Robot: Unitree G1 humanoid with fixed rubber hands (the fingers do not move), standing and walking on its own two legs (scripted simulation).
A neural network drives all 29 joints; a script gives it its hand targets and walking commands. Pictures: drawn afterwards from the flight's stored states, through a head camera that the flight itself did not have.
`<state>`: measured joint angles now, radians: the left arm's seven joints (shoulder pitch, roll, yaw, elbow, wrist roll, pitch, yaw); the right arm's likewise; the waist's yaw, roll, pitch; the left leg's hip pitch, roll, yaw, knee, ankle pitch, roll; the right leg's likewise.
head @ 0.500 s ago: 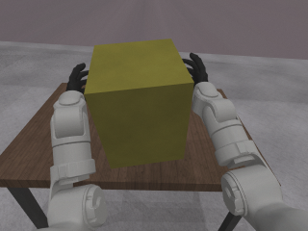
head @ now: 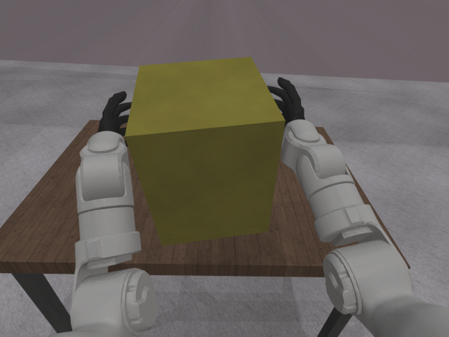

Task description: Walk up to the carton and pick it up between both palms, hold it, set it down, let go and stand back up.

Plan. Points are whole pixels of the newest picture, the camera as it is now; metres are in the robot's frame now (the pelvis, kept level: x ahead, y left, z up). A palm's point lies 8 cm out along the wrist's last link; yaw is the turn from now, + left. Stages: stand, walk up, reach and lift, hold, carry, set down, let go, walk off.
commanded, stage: hold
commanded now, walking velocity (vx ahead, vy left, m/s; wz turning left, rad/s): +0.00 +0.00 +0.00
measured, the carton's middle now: (206, 151) +0.39 +0.01 +0.20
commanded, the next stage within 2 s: none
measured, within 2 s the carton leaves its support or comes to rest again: neither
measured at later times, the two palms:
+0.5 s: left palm (115, 138) +0.36 +0.15 +0.24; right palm (293, 125) +0.36 -0.14 +0.26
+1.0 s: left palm (115, 139) +0.36 +0.15 +0.24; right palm (293, 125) +0.36 -0.14 +0.26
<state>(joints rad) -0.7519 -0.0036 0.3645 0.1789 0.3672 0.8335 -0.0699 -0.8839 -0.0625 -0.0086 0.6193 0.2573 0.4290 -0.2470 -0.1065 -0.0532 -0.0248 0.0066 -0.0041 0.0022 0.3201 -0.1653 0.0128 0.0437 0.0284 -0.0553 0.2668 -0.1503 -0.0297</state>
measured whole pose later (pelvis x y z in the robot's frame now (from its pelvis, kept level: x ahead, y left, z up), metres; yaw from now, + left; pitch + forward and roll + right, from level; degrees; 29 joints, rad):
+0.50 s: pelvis +0.00 +0.00 +0.00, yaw +0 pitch -9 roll +0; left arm -0.76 0.00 0.37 0.21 0.36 0.81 -0.07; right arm -0.88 -0.07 0.00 0.63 0.26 0.42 -0.26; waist -0.11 -0.05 -0.03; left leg 0.00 -0.01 -0.01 0.32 -0.16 0.01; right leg 0.04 0.03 -0.06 0.27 -0.15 -0.03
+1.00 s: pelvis +0.00 +0.00 +0.00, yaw +0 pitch -9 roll -1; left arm -0.74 -0.01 0.35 0.18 0.36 0.83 -0.06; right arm -0.87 -0.07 0.00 0.61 0.28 0.43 -0.25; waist -0.12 -0.04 -0.03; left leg 0.00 -0.01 0.00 0.32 -0.17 0.02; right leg 0.04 0.03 -0.05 0.26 -0.15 -0.03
